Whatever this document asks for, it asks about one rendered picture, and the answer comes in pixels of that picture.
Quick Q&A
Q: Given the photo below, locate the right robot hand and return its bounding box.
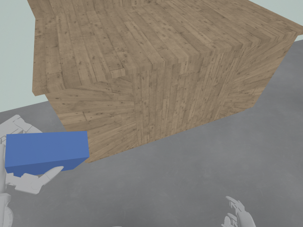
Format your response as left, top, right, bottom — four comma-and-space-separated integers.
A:
221, 196, 256, 227

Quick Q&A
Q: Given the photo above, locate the left robot hand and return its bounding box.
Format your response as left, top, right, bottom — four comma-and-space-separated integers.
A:
0, 115, 64, 195

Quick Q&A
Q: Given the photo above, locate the robot left forearm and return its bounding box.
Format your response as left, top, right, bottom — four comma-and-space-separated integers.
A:
0, 193, 14, 227

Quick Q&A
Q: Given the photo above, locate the sponge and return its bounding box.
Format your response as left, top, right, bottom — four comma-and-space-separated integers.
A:
5, 131, 89, 177

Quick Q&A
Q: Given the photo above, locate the table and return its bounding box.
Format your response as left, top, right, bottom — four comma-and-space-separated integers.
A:
27, 0, 303, 163

